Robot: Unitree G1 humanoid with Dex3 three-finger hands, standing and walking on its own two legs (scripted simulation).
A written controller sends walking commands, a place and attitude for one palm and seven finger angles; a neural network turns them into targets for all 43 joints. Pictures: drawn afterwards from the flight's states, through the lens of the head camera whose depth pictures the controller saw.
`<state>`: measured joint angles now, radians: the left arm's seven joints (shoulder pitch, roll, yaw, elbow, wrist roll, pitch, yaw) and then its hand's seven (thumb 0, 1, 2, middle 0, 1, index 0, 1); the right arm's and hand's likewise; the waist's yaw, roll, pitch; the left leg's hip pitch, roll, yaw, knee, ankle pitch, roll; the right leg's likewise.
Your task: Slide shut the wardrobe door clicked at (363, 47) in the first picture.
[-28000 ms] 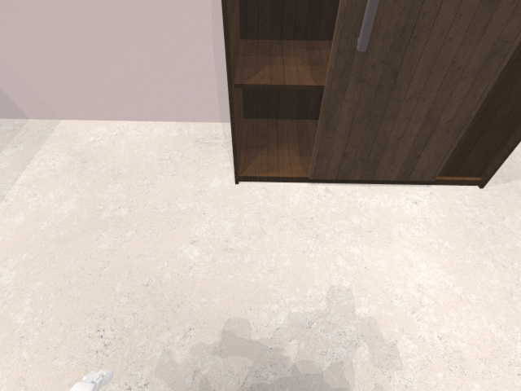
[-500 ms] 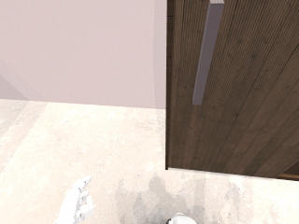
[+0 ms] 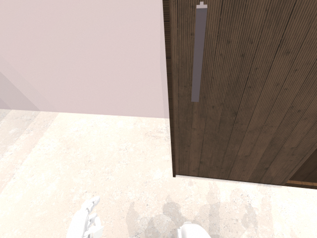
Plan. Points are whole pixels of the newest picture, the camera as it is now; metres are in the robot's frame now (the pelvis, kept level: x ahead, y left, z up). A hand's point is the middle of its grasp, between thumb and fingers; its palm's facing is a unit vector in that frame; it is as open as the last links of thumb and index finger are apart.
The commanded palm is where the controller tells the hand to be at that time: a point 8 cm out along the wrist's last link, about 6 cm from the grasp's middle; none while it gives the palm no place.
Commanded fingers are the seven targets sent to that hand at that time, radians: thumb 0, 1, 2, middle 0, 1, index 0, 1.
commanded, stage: stop stepping back and stand still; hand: right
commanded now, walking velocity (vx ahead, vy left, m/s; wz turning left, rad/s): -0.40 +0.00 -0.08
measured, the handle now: (197, 57) +0.61 -0.14 +0.15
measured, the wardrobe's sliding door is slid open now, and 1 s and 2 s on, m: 0.00 0.00 0.00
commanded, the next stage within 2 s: let the arm hang, fingers relaxed in 1.14 s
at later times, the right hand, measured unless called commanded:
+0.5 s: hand out of the picture +0.05 -0.36 +0.19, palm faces +0.50 +0.81 -0.31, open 7.4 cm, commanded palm +0.00 -0.38 +0.19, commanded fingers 0.00 -0.90 -0.90 0.20 0.30 0.20 0.30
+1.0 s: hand out of the picture -0.01 -0.43 +0.17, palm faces +0.57 +0.76 -0.31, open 7.4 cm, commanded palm -0.07 -0.45 +0.19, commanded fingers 0.00 -0.90 -0.90 0.20 0.30 0.20 0.30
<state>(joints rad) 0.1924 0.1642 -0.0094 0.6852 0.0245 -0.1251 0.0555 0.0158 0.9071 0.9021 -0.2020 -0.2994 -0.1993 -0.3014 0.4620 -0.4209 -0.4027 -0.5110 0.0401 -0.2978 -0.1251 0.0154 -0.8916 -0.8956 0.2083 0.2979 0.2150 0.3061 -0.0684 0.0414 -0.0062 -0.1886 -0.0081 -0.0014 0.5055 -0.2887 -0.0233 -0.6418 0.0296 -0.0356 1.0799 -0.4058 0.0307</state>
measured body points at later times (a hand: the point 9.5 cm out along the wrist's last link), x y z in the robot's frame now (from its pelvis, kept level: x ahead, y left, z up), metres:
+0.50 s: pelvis -0.14 -0.08 +0.00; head -0.18 -0.12 +0.45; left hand +0.00 +0.17 -0.07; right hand +0.02 -0.40 +0.20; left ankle -0.16 +0.03 -0.73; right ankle -0.11 -0.18 -0.65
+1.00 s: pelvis -0.19 -0.14 -0.02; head -0.22 -0.18 +0.43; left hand -0.03 +0.09 -0.09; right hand -0.04 -0.47 +0.19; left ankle -0.15 +0.00 -0.71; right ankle -0.15 -0.25 -0.73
